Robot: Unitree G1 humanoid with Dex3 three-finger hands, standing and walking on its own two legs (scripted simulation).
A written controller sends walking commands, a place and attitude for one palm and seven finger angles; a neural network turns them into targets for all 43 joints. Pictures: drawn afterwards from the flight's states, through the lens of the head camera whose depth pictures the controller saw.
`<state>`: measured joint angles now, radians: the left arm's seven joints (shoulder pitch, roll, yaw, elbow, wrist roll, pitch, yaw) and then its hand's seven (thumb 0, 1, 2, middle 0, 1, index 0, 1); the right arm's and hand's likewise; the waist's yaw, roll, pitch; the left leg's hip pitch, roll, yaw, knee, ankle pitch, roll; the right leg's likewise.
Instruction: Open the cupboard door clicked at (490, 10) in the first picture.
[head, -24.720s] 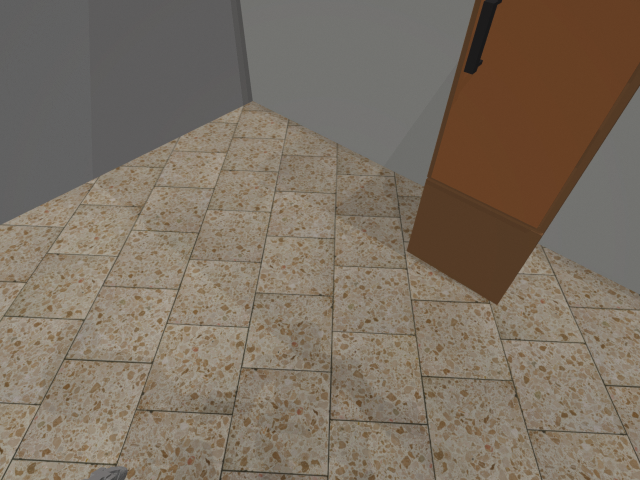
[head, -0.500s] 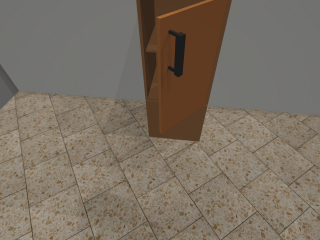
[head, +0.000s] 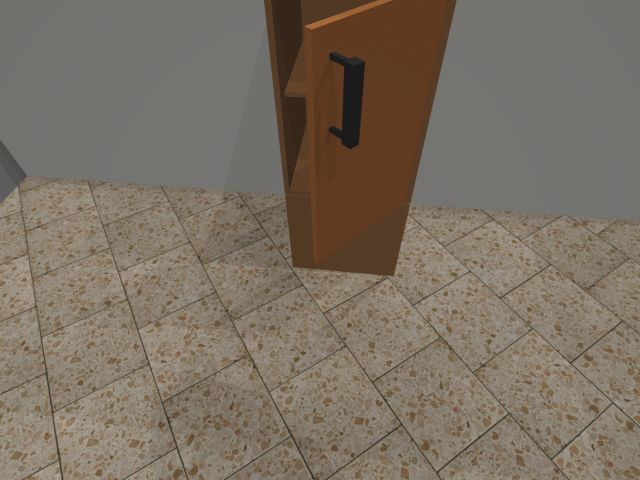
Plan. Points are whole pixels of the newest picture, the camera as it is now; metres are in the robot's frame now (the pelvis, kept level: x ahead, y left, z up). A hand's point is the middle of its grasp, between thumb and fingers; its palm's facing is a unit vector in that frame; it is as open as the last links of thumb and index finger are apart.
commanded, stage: look to check the result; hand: left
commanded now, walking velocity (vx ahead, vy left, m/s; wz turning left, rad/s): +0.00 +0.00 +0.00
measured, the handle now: (343, 101) +0.70 -0.01 +0.12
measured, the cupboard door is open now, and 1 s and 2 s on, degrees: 49 49 49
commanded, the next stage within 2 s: walk to a spot facing it in 0.30 s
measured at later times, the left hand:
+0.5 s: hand out of the picture +0.07 +0.22 -0.16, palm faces +0.00 -0.95 -0.30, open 7.4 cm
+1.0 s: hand out of the picture +0.10 +0.16 -0.18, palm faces -0.19 -0.94 -0.27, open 7.4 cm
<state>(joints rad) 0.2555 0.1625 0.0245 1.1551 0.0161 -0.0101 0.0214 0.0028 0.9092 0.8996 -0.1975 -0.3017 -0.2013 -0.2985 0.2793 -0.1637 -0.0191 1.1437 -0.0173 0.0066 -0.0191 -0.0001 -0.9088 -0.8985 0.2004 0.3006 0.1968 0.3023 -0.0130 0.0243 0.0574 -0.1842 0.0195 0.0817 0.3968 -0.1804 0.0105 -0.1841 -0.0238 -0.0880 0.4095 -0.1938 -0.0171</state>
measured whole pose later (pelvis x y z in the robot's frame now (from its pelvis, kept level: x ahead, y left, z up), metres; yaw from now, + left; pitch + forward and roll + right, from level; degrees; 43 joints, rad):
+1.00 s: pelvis +0.00 -0.02 -0.02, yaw -15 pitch +0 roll +1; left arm 0.19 0.18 0.07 0.97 0.03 0.03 0.00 0.00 0.91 0.90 -0.20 -0.30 -0.20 -0.30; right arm 0.16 -0.23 -0.07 0.99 -0.01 0.07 -0.02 0.00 -0.91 -0.90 0.20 0.30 0.20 0.30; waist 0.01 0.04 0.15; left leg -0.42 0.07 0.07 1.02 -0.48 -0.04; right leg -0.32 0.03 0.01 0.62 -0.30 -0.05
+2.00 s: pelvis +0.02 +0.00 +0.00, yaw -52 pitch +1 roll -2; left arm 0.13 0.24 0.08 0.91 0.03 0.06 -0.07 0.01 0.91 0.90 -0.20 -0.30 -0.20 -0.30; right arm 0.33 -0.22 -0.03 0.94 -0.04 -0.01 -0.01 0.00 -0.90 -0.90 0.20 0.30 0.20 0.30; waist -0.02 0.01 0.07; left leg -0.23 0.15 0.14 0.47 -0.24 -0.03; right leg -0.46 -0.03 -0.06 0.87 -0.41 0.02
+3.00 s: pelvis +0.13 -0.34 +0.00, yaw -76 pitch +1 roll +0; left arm 0.18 0.19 0.08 1.02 0.02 -0.06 0.00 -0.02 0.95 0.90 -0.20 -0.30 -0.20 -0.30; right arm 0.30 -0.17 -0.06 1.06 -0.02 -0.01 0.01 0.01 -0.91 -0.90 0.20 0.30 0.20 0.30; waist -0.05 -0.01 0.07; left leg -0.48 0.13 0.09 0.90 -0.34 -0.04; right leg -0.18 0.01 -0.08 0.41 -0.24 -0.05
